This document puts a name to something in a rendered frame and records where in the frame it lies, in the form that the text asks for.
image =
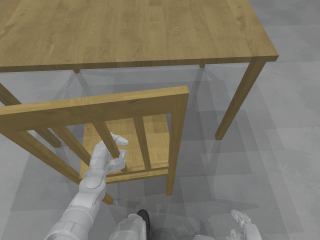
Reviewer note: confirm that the robot right hand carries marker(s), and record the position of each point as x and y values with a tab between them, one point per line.
249	230

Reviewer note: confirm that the left robot foot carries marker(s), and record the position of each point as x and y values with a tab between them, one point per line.
145	216

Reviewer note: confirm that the robot left shin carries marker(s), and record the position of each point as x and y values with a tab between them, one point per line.
134	215

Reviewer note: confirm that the chair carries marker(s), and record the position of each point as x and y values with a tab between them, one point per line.
137	116

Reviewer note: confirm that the robot left hand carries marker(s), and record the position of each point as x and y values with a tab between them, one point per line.
101	155

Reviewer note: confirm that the table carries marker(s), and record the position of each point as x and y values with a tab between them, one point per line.
53	35

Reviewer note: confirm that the robot left forearm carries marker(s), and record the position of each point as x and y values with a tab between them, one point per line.
81	213

